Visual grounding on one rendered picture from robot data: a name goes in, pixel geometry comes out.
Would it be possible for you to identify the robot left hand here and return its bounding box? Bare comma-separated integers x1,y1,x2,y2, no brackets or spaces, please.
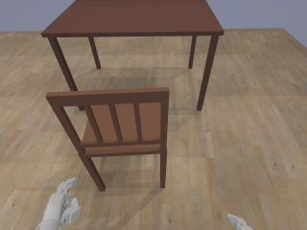
42,177,82,227

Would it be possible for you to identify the table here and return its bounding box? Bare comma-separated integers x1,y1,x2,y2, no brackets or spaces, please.
41,0,224,111

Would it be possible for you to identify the chair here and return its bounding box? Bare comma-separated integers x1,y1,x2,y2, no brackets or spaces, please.
45,87,170,192

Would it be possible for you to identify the left robot forearm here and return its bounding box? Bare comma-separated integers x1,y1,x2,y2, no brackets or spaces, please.
35,218,62,230

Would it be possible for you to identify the robot right hand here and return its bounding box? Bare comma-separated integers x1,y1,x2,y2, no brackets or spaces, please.
226,214,253,230

